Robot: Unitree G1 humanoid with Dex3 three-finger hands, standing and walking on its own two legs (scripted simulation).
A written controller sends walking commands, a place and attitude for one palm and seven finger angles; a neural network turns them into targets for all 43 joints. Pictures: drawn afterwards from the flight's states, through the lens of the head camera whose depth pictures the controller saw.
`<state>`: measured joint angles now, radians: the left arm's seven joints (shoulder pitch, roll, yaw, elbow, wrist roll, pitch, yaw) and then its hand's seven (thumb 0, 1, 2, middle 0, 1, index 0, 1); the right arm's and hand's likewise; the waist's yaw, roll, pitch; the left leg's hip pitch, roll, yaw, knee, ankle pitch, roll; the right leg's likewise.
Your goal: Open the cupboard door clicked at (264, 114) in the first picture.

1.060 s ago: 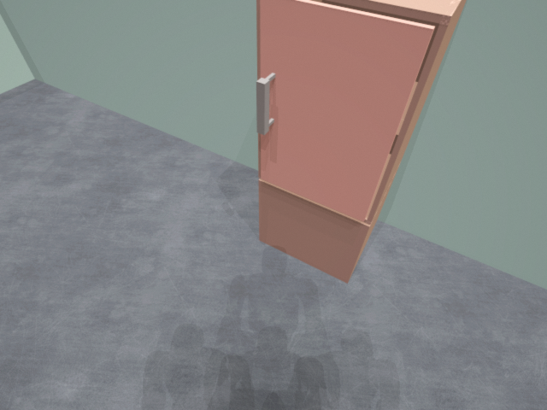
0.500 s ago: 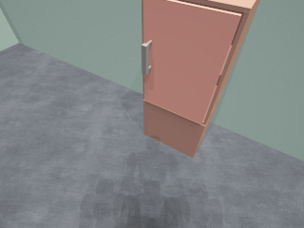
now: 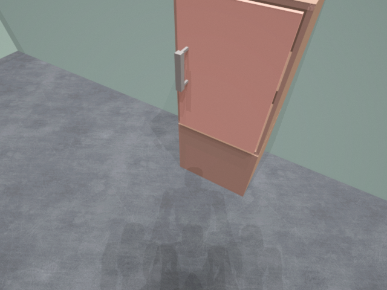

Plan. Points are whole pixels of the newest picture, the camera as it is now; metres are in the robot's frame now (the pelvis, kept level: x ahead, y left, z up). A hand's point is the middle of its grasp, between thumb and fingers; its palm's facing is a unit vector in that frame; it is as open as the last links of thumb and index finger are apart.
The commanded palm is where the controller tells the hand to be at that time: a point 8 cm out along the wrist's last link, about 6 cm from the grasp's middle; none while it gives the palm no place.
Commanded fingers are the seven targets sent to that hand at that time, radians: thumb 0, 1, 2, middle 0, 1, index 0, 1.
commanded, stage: turn to face it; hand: left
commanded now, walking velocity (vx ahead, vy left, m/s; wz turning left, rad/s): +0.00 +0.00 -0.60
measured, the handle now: (182, 69) +0.86 +0.10 -0.02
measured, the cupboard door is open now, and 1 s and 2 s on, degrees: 0 0 0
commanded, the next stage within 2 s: take the last steps up to it in 0.80 s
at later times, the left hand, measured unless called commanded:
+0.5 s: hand out of the picture +0.06 +0.16 -0.17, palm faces -0.16 -0.95 -0.27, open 7.4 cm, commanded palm none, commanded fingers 0.00 0.90 0.90 -0.20 -0.30 -0.20 -0.30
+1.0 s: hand (127, 287) +0.16 +0.17 -0.18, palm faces -0.37 -0.90 -0.24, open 7.4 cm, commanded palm none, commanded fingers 0.00 0.90 0.90 -0.20 -0.30 -0.20 -0.30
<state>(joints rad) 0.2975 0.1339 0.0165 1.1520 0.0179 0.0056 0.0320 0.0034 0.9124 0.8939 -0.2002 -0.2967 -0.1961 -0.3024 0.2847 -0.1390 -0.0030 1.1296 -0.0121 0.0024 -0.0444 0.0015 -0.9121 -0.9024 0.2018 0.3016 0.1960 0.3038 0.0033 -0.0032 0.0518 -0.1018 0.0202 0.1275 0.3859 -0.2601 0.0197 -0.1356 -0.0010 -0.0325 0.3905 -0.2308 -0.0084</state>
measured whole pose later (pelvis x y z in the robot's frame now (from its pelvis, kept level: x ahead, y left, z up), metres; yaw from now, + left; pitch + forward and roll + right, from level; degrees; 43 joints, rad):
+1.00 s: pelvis +0.01 +0.00 -0.01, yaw -24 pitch +1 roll -1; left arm 0.18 0.23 0.08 0.94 0.03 0.04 -0.01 0.01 0.91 0.89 -0.20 -0.30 -0.19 -0.30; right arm 0.26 -0.18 -0.02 0.98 -0.03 0.02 -0.04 0.00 -0.91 -0.90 0.20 0.30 0.20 0.30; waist 0.00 0.01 0.10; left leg -0.22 0.08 0.04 0.54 -0.33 -0.03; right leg -0.28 0.02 -0.01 0.64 -0.36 0.01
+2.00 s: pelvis +0.21 +0.03 -0.01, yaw -19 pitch -1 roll +0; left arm 0.18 0.20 0.06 1.02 0.02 0.05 0.04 0.00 0.92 0.89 -0.20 -0.30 -0.20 -0.30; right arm 0.17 -0.21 -0.05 1.01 -0.02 0.03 -0.03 0.01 -0.92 -0.90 0.20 0.30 0.19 0.30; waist 0.01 -0.03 0.12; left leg -0.25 0.04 0.05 0.57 -0.28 -0.01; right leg -0.31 -0.05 -0.08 0.67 -0.40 0.00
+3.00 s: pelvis +0.21 -0.01 +0.00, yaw -20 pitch -1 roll +0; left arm 0.29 0.12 0.02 1.13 0.02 -0.01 0.04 0.00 0.91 0.89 -0.20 -0.30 -0.20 -0.30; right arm 0.28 -0.13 -0.01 1.14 -0.01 0.01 -0.04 0.01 -0.92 -0.90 0.20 0.30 0.20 0.30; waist -0.01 -0.01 0.04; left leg -0.18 0.08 0.04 0.46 -0.26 -0.05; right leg -0.05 0.01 -0.01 0.39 -0.33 -0.01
